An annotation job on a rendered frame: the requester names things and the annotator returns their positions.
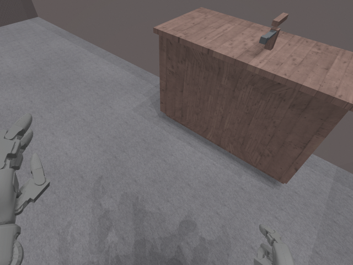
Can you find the tap lever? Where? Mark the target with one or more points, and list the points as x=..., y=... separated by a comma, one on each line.
x=266, y=37

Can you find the right robot hand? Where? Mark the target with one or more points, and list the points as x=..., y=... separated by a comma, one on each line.
x=279, y=254

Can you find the counter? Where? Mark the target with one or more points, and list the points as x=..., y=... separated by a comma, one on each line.
x=270, y=105

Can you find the robot left forearm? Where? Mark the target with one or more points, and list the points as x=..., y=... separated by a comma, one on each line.
x=11, y=251

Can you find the left robot hand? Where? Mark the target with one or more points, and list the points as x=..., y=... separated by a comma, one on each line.
x=12, y=144

